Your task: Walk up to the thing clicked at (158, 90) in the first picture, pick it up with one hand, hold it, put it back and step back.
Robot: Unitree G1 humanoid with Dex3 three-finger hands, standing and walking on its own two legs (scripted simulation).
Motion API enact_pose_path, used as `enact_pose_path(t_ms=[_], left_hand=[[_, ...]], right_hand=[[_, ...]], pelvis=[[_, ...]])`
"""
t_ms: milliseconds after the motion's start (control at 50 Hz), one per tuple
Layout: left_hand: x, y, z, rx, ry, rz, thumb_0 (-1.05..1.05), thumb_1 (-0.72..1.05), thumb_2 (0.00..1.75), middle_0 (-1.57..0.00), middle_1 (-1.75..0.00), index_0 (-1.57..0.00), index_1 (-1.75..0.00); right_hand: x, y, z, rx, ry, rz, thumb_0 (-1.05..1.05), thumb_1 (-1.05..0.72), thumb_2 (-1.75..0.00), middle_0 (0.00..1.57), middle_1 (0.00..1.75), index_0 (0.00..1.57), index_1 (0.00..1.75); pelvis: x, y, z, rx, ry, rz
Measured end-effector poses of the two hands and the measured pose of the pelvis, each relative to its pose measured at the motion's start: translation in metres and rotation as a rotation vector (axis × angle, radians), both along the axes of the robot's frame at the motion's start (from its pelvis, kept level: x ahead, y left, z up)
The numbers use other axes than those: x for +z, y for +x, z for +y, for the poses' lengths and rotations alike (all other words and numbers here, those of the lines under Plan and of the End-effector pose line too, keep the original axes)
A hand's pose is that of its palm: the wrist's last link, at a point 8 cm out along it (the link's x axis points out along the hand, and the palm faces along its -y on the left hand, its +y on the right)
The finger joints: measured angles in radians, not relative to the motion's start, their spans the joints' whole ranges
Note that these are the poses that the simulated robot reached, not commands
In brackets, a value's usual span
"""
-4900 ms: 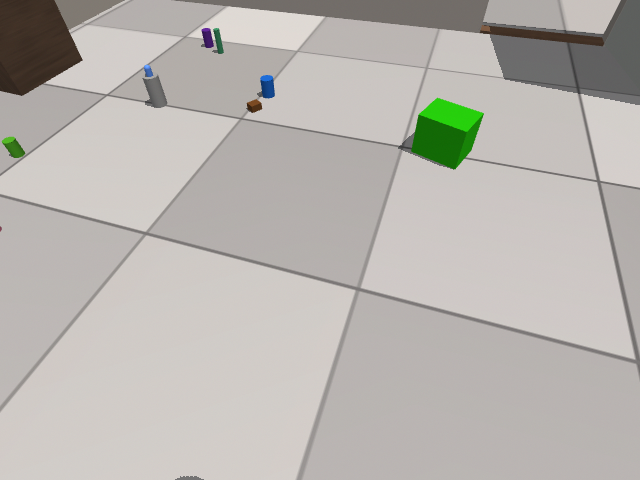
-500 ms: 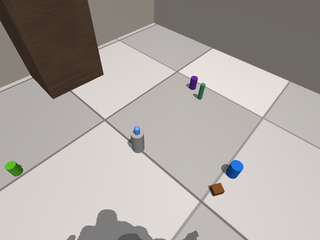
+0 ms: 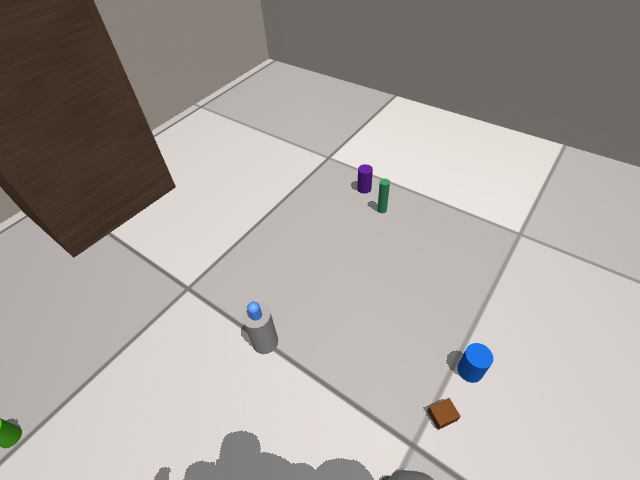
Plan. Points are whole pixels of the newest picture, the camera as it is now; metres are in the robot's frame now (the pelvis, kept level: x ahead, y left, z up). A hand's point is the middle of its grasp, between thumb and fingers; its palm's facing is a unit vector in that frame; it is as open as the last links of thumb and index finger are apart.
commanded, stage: walk up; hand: left
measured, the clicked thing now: (259, 324) +0.67 +0.23 -0.64
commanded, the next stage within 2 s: none
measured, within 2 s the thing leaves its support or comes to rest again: neither
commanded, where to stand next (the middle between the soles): +0.30 +0.02 m, yaw +1 degrees
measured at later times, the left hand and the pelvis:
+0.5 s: hand out of the picture +0.15 +0.30 -0.15, palm faces +0.04 -0.93 -0.35, open 7.4 cm; pelvis +0.13 +0.02 +0.00, yaw +4 degrees
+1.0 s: hand (146, 420) +0.24 +0.29 -0.15, palm faces -0.01 -0.92 -0.39, open 7.4 cm; pelvis +0.18 +0.02 -0.01, yaw +1 degrees
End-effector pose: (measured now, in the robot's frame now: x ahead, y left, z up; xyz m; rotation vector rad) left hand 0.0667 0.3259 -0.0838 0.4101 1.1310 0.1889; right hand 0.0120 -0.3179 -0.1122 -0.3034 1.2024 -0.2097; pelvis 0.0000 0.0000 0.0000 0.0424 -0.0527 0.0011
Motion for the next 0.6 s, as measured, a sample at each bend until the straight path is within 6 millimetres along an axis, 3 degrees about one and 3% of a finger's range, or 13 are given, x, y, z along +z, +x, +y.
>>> enact_pose_path(t_ms=[100, 240, 340, 440, 520, 600], left_hand=[[0.009, 0.039, -0.022, 0.011, 0.018, -0.098, 0.0, 0.91, 0.9, -0.2, -0.3, -0.2, -0.3], [0.017, 0.049, -0.033, 0.045, 0.0, -0.081, 0.0, 0.9, 0.9, -0.2, -0.3, -0.2, -0.3], [0.009, 0.054, -0.022, 0.076, -0.019, -0.048, 0.0, 0.9, 0.9, -0.2, -0.3, -0.2, -0.3], [-0.012, 0.064, 0.002, 0.104, -0.046, -0.009, 0.0, 0.9, 0.9, -0.2, -0.3, -0.2, -0.3], [-0.037, 0.081, 0.024, 0.112, -0.063, 0.036, 0.0, 0.9, 0.9, -0.2, -0.3, -0.2, -0.3], [-0.041, 0.106, 0.03, 0.095, -0.08, 0.084, 0.0, 0.91, 0.9, -0.2, -0.3, -0.2, -0.3]], right_hand=[[-0.015, 0.043, -0.01, 0.036, 0.026, 0.014, 0.01, -0.91, -0.9, 0.21, 0.3, 0.2, 0.29], [0.0, 0.103, -0.015, 0.067, 0.03, -0.033, 0.0, -0.91, -0.9, 0.21, 0.3, 0.2, 0.29], [0.013, 0.13, -0.015, 0.087, -0.006, -0.005, 0.0, -0.91, -0.9, 0.21, 0.3, 0.2, 0.29], [0.024, 0.164, -0.003, 0.114, -0.058, 0.011, 0.0, -0.91, -0.9, 0.21, 0.3, 0.2, 0.29], [0.029, 0.196, 0.016, 0.12, -0.105, -0.032, 0.01, -0.91, -0.9, 0.21, 0.3, 0.2, 0.29], [0.038, 0.216, 0.034, 0.094, -0.111, -0.085, 0.0, -0.91, -0.9, 0.21, 0.3, 0.2, 0.29]], pelvis=[[-0.003, 0.027, -0.017, 0.008, -0.02, -0.016], [0.01, 0.06, -0.019, 0.012, -0.036, -0.019], [0.011, 0.086, -0.012, 0.032, -0.056, -0.008], [0.005, 0.115, 0.005, 0.05, -0.083, 0.003], [-0.006, 0.14, 0.025, 0.053, -0.055, 0.0], [-0.001, 0.16, 0.038, 0.048, -0.073, -0.002]])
